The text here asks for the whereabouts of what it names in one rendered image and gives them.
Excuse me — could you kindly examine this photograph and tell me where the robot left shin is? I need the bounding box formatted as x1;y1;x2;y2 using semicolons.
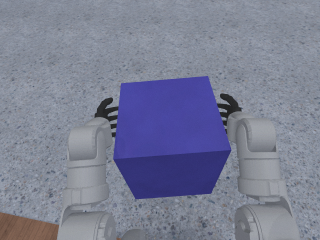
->
132;226;142;230

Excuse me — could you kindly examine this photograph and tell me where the left robot upper arm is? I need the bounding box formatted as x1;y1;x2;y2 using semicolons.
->
58;211;117;240

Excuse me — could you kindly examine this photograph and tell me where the carton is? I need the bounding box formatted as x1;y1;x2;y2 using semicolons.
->
113;76;232;200

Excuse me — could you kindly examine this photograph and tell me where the robot right forearm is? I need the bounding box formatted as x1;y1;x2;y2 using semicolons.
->
226;111;300;240

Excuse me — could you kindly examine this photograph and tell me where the right robot upper arm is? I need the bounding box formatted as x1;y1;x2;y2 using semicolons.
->
234;204;300;240

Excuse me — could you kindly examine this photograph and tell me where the robot left forearm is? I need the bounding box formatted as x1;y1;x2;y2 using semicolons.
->
57;117;113;240

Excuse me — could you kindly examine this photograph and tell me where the left robot thigh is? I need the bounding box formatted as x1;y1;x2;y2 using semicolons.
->
121;229;149;240

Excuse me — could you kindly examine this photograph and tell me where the robot right hand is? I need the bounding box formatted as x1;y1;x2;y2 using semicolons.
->
217;93;242;134

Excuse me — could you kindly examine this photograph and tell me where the robot left hand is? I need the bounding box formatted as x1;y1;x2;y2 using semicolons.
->
94;97;119;137

